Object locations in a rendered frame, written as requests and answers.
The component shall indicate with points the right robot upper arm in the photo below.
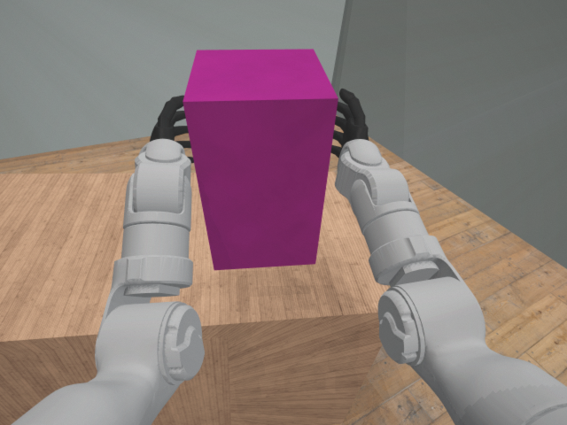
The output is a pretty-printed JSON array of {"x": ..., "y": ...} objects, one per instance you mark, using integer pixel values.
[{"x": 436, "y": 327}]

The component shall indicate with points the carton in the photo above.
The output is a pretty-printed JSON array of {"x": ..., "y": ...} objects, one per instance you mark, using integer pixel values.
[{"x": 261, "y": 126}]

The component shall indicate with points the robot left forearm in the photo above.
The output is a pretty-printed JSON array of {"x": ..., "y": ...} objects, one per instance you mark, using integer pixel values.
[{"x": 157, "y": 222}]

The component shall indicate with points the right robot hand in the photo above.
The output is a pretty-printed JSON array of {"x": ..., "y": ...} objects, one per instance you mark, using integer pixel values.
[{"x": 353, "y": 125}]

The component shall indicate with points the pedestal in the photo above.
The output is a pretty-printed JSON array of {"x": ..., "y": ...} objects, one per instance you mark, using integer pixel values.
[{"x": 287, "y": 345}]

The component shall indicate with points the robot right forearm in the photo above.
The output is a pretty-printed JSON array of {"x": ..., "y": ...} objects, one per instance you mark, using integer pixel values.
[{"x": 401, "y": 250}]

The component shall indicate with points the left robot hand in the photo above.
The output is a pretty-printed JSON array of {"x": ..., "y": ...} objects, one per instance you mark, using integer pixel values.
[{"x": 164, "y": 129}]

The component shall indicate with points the left robot upper arm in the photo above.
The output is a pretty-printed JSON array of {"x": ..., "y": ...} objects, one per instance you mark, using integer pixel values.
[{"x": 144, "y": 352}]

